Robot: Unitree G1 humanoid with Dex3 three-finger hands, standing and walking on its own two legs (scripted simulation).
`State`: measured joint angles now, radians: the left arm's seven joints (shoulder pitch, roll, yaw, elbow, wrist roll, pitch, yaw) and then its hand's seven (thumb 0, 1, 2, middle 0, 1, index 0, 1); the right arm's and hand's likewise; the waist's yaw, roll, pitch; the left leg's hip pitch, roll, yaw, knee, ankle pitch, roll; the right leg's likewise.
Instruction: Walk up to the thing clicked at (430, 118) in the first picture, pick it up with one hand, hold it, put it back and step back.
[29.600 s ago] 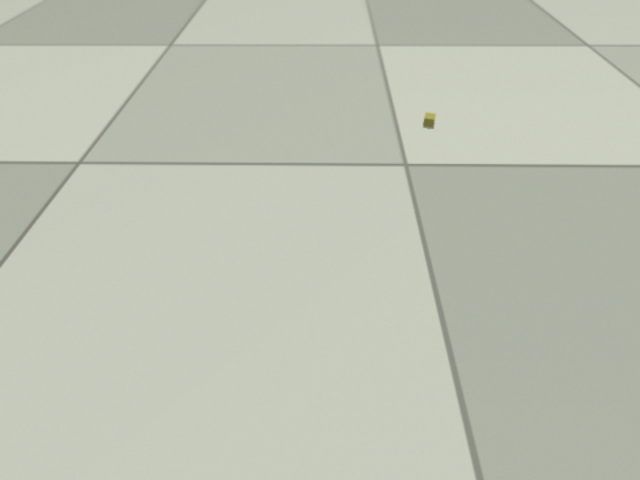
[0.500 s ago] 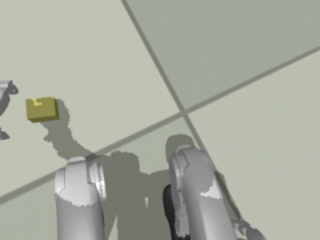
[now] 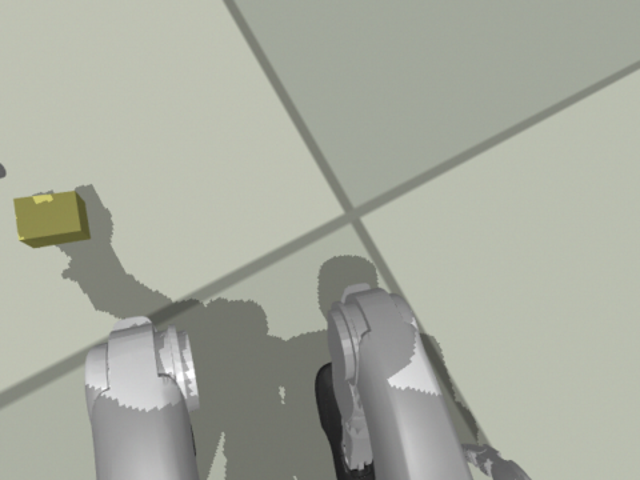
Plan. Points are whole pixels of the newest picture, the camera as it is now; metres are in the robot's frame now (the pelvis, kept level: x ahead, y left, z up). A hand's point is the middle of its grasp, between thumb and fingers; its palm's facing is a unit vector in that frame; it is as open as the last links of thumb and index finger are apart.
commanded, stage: rise first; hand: left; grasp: from above
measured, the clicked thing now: (54, 219) +0.49 +0.31 -0.30
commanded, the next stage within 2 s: approach in 1.22 s
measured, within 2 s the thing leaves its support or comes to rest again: neither
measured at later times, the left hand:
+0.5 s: hand out of the picture +0.44 +0.36 -0.18, palm faces -0.42 -0.11 -0.90, open 13.1 cm
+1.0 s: hand out of the picture +0.44 +0.36 -0.17, palm faces -0.42 -0.10 -0.90, open 13.0 cm
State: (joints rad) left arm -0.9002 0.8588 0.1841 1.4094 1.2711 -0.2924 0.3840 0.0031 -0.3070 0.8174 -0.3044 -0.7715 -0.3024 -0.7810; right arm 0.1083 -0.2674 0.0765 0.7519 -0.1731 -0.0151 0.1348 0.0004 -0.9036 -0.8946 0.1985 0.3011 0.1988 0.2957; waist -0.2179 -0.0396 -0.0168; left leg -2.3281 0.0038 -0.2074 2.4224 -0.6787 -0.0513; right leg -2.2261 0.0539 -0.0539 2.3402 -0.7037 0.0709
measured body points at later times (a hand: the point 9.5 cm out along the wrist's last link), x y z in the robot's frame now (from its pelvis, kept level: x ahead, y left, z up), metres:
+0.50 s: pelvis +0.00 +0.01 -0.01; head +0.24 +0.10 +0.36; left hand +0.46 +0.36 -0.13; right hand +0.06 -0.27 -0.10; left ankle +0.07 +0.14 -0.29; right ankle +0.10 -0.13 -0.29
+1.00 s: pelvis +0.00 +0.01 +0.00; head +0.24 +0.10 +0.36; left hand +0.46 +0.36 -0.12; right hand +0.06 -0.26 -0.10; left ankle +0.07 +0.14 -0.29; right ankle +0.10 -0.13 -0.29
